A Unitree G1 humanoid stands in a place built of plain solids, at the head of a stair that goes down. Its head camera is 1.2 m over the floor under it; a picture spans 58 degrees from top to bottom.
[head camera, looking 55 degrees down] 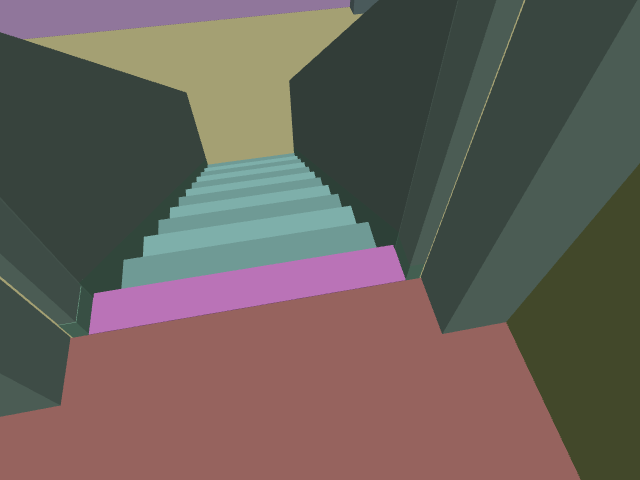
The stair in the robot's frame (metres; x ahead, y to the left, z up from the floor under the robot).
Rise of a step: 0.20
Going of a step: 0.26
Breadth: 0.97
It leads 11 degrees to the left of straight ahead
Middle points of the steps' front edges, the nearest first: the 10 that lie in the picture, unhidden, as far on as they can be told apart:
0.73 0.23 0.00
0.98 0.28 -0.20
1.23 0.33 -0.40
1.48 0.37 -0.60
1.74 0.42 -0.81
1.99 0.47 -1.01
2.24 0.52 -1.21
2.49 0.57 -1.41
2.74 0.62 -1.61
2.99 0.67 -1.82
